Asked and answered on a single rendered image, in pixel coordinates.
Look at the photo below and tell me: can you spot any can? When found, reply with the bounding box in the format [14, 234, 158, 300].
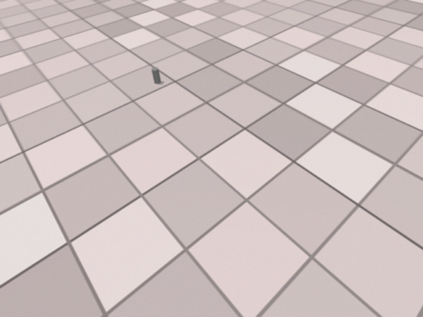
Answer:
[151, 67, 161, 84]

